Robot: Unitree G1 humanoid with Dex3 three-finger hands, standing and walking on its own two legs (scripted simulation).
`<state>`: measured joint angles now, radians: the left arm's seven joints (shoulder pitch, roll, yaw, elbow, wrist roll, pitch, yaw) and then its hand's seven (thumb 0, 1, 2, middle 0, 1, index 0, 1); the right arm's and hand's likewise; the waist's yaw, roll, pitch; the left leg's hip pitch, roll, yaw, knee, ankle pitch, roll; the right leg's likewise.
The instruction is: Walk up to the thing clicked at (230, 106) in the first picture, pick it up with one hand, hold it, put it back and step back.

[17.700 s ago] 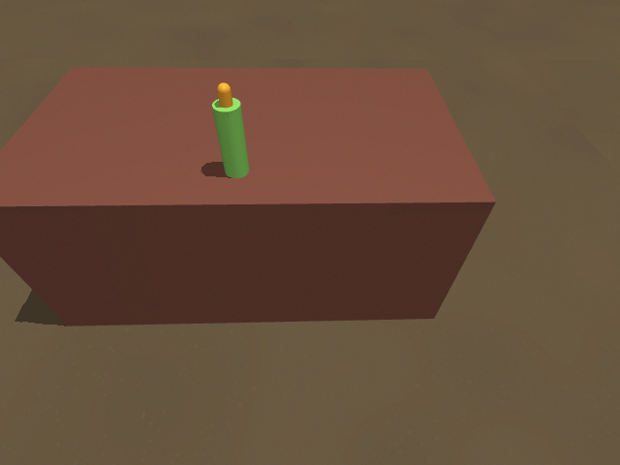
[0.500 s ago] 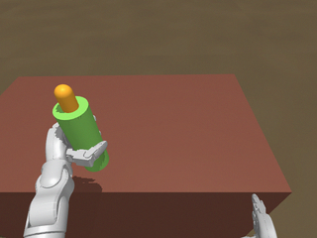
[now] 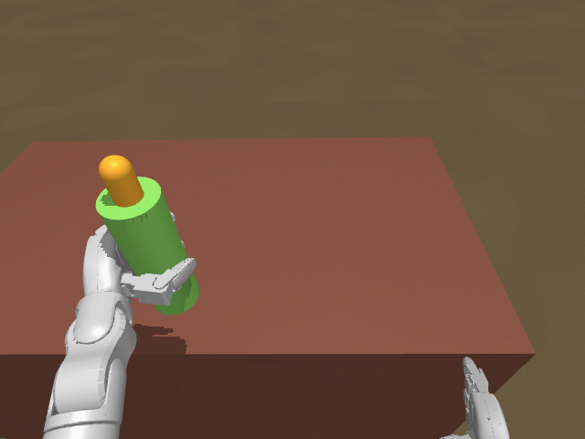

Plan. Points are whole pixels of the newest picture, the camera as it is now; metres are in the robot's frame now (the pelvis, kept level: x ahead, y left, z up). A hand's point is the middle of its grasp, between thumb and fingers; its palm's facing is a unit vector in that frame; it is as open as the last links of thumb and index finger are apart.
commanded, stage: crouch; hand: left
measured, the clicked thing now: (150, 240) +0.32 +0.17 +0.16
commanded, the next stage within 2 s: lower in 1.24 s
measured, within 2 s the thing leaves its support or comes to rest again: rests again in 1.94 s
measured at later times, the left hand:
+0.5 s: hand (171, 269) +0.36 +0.18 +0.05, palm faces +0.20 -0.98 -0.03, open 9.3 cm
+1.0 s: hand (175, 264) +0.41 +0.20 +0.00, palm faces +0.19 -0.98 -0.02, open 9.3 cm
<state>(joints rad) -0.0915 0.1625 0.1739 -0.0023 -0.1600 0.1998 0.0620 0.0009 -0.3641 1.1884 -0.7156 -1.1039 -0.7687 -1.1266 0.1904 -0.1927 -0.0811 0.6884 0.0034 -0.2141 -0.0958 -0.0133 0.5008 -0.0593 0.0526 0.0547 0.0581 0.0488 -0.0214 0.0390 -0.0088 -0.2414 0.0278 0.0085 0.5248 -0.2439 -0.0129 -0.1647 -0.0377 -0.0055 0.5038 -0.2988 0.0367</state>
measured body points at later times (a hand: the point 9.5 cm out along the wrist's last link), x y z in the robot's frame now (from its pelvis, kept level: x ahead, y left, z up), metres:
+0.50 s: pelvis -0.01 +0.00 -0.01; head +0.01 +0.00 +0.44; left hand +0.35 +0.23 +0.06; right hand +0.15 -0.26 -0.08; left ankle +0.03 +0.13 -0.74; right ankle -0.02 -0.14 -0.74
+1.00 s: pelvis -0.02 +0.01 -0.04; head +0.05 +0.03 +0.41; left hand +0.39 +0.25 +0.01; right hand +0.14 -0.27 -0.08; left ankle +0.03 +0.13 -0.74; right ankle -0.02 -0.14 -0.74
